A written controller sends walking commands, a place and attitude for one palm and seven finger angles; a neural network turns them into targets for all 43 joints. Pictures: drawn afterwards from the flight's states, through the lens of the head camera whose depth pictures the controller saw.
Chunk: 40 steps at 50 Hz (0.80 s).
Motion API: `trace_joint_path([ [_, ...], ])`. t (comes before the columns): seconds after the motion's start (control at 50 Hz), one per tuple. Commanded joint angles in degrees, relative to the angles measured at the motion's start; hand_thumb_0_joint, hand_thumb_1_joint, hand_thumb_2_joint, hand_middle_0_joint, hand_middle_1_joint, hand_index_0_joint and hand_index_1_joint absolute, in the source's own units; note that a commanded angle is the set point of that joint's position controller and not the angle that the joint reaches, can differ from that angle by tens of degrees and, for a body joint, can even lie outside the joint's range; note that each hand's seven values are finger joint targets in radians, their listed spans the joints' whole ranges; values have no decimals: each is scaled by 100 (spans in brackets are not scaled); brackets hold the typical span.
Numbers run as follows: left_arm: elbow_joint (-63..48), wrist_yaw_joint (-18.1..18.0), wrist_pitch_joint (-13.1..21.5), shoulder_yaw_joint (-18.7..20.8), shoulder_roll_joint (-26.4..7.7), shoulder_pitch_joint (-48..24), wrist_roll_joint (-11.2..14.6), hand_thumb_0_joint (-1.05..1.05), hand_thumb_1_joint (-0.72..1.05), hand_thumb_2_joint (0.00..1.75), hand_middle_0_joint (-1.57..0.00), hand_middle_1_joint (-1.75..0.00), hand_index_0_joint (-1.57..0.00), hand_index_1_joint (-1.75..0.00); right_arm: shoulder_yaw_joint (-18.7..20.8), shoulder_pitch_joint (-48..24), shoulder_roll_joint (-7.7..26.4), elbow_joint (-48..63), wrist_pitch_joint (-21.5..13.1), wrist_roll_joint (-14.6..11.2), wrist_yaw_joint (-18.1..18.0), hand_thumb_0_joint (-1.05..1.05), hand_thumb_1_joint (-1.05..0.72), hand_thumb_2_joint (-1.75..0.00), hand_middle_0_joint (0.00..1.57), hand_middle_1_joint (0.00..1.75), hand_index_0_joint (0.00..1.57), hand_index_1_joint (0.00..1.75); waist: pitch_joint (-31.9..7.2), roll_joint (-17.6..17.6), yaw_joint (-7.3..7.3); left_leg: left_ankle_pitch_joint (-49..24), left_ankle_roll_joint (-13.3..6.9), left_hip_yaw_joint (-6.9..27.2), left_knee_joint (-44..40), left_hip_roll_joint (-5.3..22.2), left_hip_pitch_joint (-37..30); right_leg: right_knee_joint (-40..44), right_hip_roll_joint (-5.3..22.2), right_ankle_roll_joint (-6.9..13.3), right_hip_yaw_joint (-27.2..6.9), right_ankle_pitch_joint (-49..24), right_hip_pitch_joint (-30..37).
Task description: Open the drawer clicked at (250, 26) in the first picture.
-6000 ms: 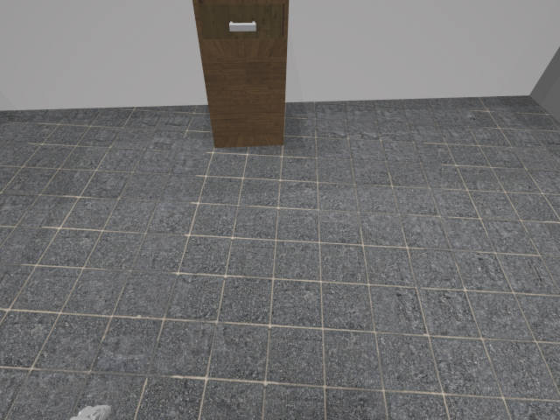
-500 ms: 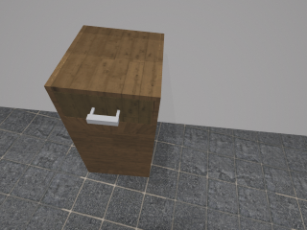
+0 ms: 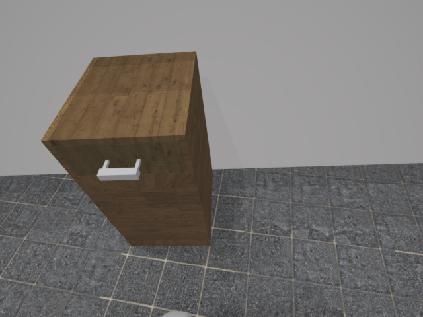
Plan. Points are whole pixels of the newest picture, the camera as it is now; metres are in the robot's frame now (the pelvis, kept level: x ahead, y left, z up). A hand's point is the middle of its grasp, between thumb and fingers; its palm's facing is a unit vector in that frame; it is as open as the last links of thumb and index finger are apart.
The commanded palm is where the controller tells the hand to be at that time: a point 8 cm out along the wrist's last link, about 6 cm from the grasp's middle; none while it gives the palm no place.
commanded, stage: come to a stop and stand still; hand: left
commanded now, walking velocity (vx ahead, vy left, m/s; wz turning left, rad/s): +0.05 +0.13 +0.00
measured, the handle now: (120, 168) +0.51 +0.31 -0.09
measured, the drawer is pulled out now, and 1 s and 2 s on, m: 0.00 0.00 0.00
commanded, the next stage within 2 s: look again from close up in 1.08 s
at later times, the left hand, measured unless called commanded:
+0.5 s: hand out of the picture -0.03 +0.23 -0.18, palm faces +0.09 -0.97 -0.21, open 7.4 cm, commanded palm none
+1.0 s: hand out of the picture +0.02 +0.22 -0.18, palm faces +0.05 -0.98 -0.20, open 7.3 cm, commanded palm none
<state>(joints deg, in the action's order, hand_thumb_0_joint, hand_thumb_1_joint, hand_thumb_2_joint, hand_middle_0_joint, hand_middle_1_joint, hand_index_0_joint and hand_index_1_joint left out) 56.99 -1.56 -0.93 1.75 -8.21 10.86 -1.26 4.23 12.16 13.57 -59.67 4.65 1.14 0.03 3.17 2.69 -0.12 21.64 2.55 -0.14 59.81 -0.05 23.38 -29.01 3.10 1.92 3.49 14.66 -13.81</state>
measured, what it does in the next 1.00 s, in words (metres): steps on the spot: left foot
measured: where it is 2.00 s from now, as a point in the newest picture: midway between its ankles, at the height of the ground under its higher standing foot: outside the picture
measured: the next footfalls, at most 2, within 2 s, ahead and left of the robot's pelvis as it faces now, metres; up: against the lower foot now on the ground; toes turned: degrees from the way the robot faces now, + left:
left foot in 0.32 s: -0.02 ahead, +0.18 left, +0.00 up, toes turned +3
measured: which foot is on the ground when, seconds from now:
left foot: up 0.00-0.30, down 0.32-1.00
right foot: down 0.00-1.00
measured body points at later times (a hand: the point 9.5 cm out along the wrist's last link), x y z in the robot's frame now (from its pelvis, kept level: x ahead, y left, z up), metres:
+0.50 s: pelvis -0.01 +0.05 +0.00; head +0.00 +0.06 +0.45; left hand -0.03 +0.29 -0.17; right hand +0.03 -0.18 -0.16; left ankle -0.06 +0.18 -0.74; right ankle +0.01 -0.09 -0.74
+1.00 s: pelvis +0.02 +0.05 +0.00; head +0.03 +0.05 +0.45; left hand +0.02 +0.27 -0.16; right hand -0.01 -0.16 -0.17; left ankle -0.06 +0.18 -0.74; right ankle +0.01 -0.09 -0.74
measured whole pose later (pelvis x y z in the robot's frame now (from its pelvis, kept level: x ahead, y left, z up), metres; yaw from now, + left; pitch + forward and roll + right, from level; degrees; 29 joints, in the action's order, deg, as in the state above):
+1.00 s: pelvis +0.02 +0.05 +0.00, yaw +0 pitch +0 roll +0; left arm 66.0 -2.2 0.1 0.9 -8.7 14.0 -0.4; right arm -0.2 18.6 6.4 -65.9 -0.6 0.4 -2.5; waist 1.5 0.4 -0.4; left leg 19.3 1.3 -1.3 23.5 2.3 3.6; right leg -25.5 2.4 -1.7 2.3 14.3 -10.7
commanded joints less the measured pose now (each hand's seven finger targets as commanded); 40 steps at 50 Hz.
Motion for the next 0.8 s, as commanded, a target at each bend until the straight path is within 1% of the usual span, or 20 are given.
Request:
trace_joint_path([
  [0.0,-260,-127,114,376,-1316,421,-6,0,90,90,-20,-30,-20,-30,58,-1,336,401,-115,26,7,0,-90,-90,20,30,20,30,-277,-996,-250,-142,84,320,30,180,609,1247,1669,677,-1439,-1484,816],
  [0.06,-174,-116,122,378,-1320,635,-33,0,90,90,-20,-30,-20,-30,9,-115,269,477,-153,10,-4,0,-90,-90,20,30,20,30,-394,-1079,-352,115,88,200,-633,187,457,1207,1648,745,-1477,-1685,1024],
  [0.08,-149,-108,117,381,-1309,627,-50,0,90,90,-20,-30,-20,-30,-2,-110,210,494,-172,-11,-5,0,-90,-90,20,30,20,30,-369,-1149,-344,234,64,140,-942,189,289,1241,1659,761,-1480,-1568,944],
  [0.14,-125,-56,86,386,-1395,565,-75,0,90,90,-20,-30,-20,-30,-53,-43,158,483,-238,-47,-6,0,-90,-90,20,30,20,30,-390,-1385,-341,291,-27,-75,-1778,104,-227,1337,1451,738,-1407,-1135,676],
  [0.18,-65,-38,61,379,-1401,450,-76,0,90,90,-20,-30,-20,-30,-76,133,108,423,-276,-66,-27,0,-90,-90,20,30,20,30,-380,-1515,-218,133,-82,-192,-2314,74,-618,1331,1356,658,-1326,-841,429],
  [0.22,-20,-36,27,355,-1328,307,-31,0,90,90,-20,-30,-20,-30,-120,538,72,252,-341,-61,-58,0,-90,-90,20,30,20,30,-463,-1390,-22,-555,-134,-321,-3367,3,-1381,1121,1064,402,-1113,-433,57],
  [0.24,4,-32,12,311,-1201,249,13,0,90,90,-20,-30,-20,-30,-146,705,116,154,-391,-61,-77,0,-90,-90,20,30,20,30,-436,-1100,64,-887,-161,-315,-3869,95,-1824,907,857,237,-959,-161,-257],
  [0.26,8,-24,-4,253,-970,297,51,0,90,90,-20,-30,-20,-30,-141,770,310,133,-449,-42,-92,0,-90,-90,20,30,20,30,-462,-422,73,-918,-285,185,-4203,535,-1997,486,514,52,-700,214,-541],
  [0.28,-11,9,-27,194,-714,400,61,0,90,90,-20,-30,-20,-30,-93,625,601,227,-456,-10,-104,0,-90,-90,20,30,20,30,-327,410,-15,-662,-532,1002,-4477,1270,-1597,32,132,-149,-285,509,-699],
  [0.3,-11,23,-7,150,-546,406,43,0,90,90,-20,-30,-20,-30,-106,392,795,325,-422,10,-116,0,-90,-90,20,30,20,30,-89,609,-90,-73,-760,1263,-4766,1602,-740,-181,9,-230,3,601,-444],
  [0.32,68,42,-26,120,-520,314,20,0,90,90,-20,-30,-20,-30,-133,131,674,298,-436,15,-152,0,-90,-90,20,30,20,30,190,707,-127,258,-795,1235,-5026,1462,-316,-316,-9,-273,25,391,-228],
  [0.34,177,44,-38,92,-528,357,-6,0,90,90,-20,-30,-20,-30,-188,-19,559,255,-462,-6,-172,0,-90,-90,20,30,20,30,304,982,-180,68,-747,1019,-5041,1266,-248,-338,46,-270,-23,234,-62],
  [0.38,383,60,-5,58,-605,547,7,0,90,90,-20,-30,-20,-30,-238,6,419,174,-474,-31,-201,0,-90,-90,20,30,20,30,251,884,-217,-485,-613,660,-4741,977,-470,-12,57,-238,-122,-142,117],
  [0.42,540,52,45,15,-680,727,15,0,90,90,-20,-30,-20,-30,-247,146,332,81,-510,-50,-208,0,-90,-90,20,30,20,30,64,382,-213,-867,-515,470,-4410,778,-786,449,145,-247,-280,-640,314],
  [0.46,629,40,81,-4,-729,698,31,0,90,90,-20,-30,-20,-30,-253,317,289,-22,-520,-63,-204,0,-90,-90,20,30,20,30,73,-135,-123,-968,-402,329,-4214,655,-919,636,232,-225,-429,-867,343],
  [0.48,645,30,81,-14,-717,647,40,0,90,90,-20,-30,-20,-30,-264,402,269,-48,-514,-75,-204,0,-90,-90,20,30,20,30,159,-282,-79,-1073,-375,309,-4181,643,-960,660,232,-210,-450,-891,270],
  [0.56,727,-4,134,-25,-660,711,65,0,90,90,-20,-30,-20,-30,-317,610,179,-205,-585,-79,-233,0,-90,-90,20,30,20,30,-214,-199,-44,-1902,-341,171,-4049,652,-1344,626,309,-182,-411,-1403,499],
  [0.62,780,-20,136,-37,-604,739,70,0,90,90,-20,-30,-20,-30,-330,662,138,-281,-600,-77,-253,0,-90,-90,20,30,20,30,-131,-222,-55,-2100,-325,149,-4025,651,-1385,605,306,-177,-386,-1510,511],
  [0.66,789,-30,138,-30,-582,754,76,0,90,90,-20,-30,-20,-30,-340,723,97,-329,-616,-75,-268,0,-90,-90,20,30,20,30,-137,-100,-57,-2287,-321,126,-4022,655,-1407,576,312,-164,-355,-1624,582],
  [0.78,814,-57,127,-21,-527,739,89,0,90,90,-20,-30,-20,-30,-329,919,2,-432,-613,-75,-296,0,-90,-90,20,30,20,30,-55,-23,-50,-2492,-303,98,-3995,662,-1400,521,270,-137,-315,-1717,683],
])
